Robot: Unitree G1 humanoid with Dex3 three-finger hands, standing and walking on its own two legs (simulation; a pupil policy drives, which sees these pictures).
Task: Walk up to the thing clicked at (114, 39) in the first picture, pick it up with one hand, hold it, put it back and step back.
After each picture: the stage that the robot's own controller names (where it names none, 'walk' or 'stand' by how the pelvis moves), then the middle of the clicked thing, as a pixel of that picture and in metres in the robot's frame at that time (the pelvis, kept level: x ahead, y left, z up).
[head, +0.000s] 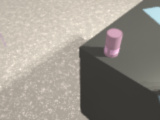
stand; (112, 43) +0.57 -0.14 +0.02
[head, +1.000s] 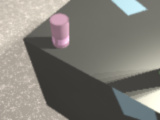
rise first; (60, 31) +0.54 +0.09 +0.06
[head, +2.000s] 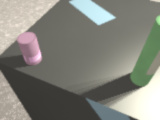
stand; (30, 49) +0.50 +0.19 +0.05
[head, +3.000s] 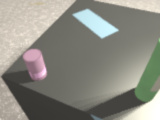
stand; (35, 65) +0.46 +0.18 +0.02
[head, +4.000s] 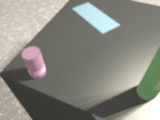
stand; (34, 63) +0.45 +0.18 +0.02
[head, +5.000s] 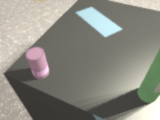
stand; (38, 63) +0.46 +0.17 +0.02
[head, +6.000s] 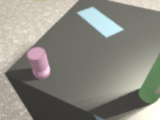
stand; (39, 63) +0.46 +0.17 +0.02
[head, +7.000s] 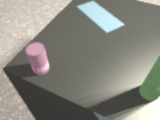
rise first; (38, 59) +0.46 +0.17 +0.02
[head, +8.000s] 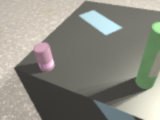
rise first; (44, 57) +0.51 +0.19 +0.03
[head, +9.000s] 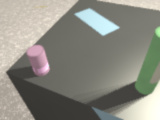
go down; (38, 60) +0.48 +0.19 +0.03
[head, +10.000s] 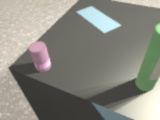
go down; (40, 57) +0.50 +0.19 +0.03
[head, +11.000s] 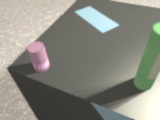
go down; (39, 57) +0.50 +0.19 +0.03
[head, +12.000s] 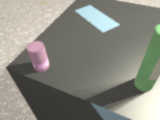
go down; (38, 56) +0.49 +0.19 +0.03
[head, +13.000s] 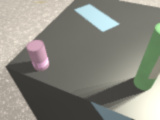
go down; (38, 55) +0.50 +0.20 +0.03
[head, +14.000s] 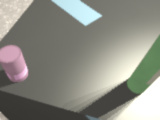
go down; (14, 64) +0.43 +0.19 +0.04
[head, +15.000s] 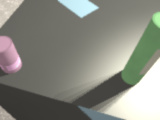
close in; (6, 55) +0.46 +0.20 +0.05
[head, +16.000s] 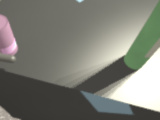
close in; (1, 37) +0.48 +0.19 +0.09
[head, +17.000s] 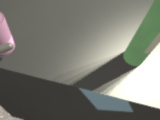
close; out of the picture +0.49 +0.19 +0.10
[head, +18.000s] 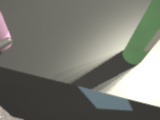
close; out of the picture +0.50 +0.20 +0.11
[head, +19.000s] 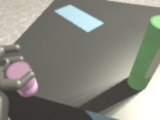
lift; (23, 80) +0.37 +0.17 +0.08
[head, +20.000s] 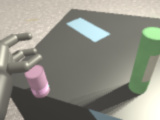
close; (37, 81) +0.40 +0.17 +0.04
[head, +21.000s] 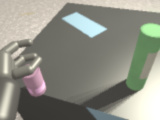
hold; (33, 80) +0.40 +0.18 +0.03
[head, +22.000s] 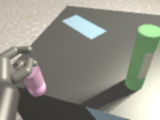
crouch; (34, 80) +0.41 +0.18 +0.03
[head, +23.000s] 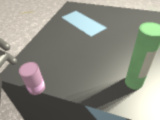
crouch; (33, 78) +0.41 +0.18 +0.03
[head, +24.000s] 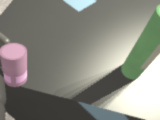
lower; (14, 65) +0.40 +0.16 +0.06
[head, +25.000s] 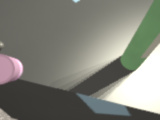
lower; (5, 69) +0.37 +0.16 +0.10
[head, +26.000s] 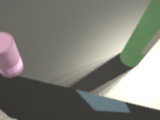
lower; (5, 56) +0.41 +0.16 +0.10
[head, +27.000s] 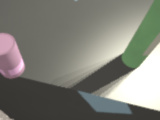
lower; (7, 57) +0.41 +0.16 +0.10
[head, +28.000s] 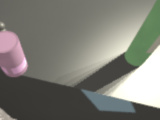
loosen; (10, 55) +0.41 +0.16 +0.11
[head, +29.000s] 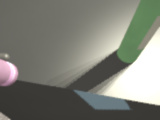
withdraw; out of the picture +0.37 +0.18 +0.11
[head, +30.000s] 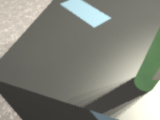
sink last; out of the picture +0.18 +0.24 -0.68
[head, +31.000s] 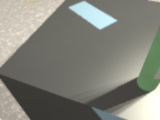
stand; out of the picture +0.18 +0.26 -0.71
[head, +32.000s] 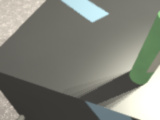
stand; out of the picture +0.19 +0.26 -0.70
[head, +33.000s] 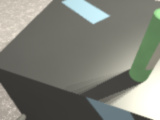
stand; out of the picture +0.21 +0.26 -0.70
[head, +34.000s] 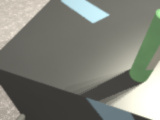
stand; out of the picture +0.20 +0.25 -0.70
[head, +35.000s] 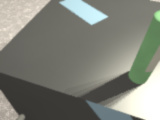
stand; out of the picture +0.20 +0.25 -0.70
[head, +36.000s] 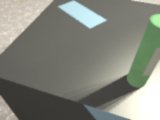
stand; out of the picture +0.19 +0.24 -0.70
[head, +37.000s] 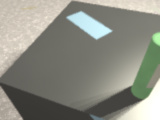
walk; out of the picture +0.17 +0.23 -0.75
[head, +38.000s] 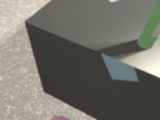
walk; out of the picture +0.43 +0.15 -0.73
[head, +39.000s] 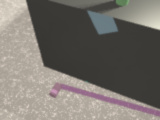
walk; (55, 90) +0.71 +0.17 -0.73
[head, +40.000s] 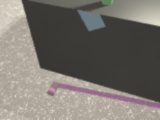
stand; (53, 88) +0.81 +0.23 -0.74
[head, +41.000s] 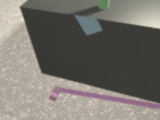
stand; (55, 93) +0.80 +0.23 -0.75
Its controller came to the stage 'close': yes
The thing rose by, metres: 0.01
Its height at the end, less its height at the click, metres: -0.77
